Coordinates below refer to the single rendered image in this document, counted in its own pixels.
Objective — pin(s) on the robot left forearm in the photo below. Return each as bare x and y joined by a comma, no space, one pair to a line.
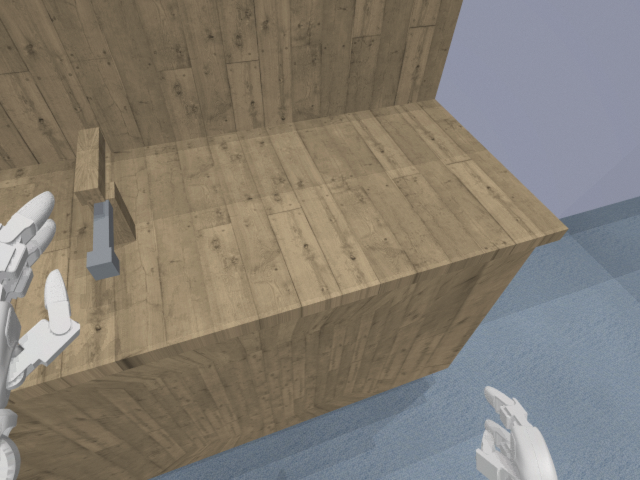
9,454

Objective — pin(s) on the counter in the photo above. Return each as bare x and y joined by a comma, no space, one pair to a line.
299,224

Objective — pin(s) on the tap lever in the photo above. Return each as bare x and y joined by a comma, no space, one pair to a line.
102,262

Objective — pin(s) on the robot left hand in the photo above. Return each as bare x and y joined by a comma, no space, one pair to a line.
22,240

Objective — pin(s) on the robot right hand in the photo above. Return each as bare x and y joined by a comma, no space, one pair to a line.
523,454

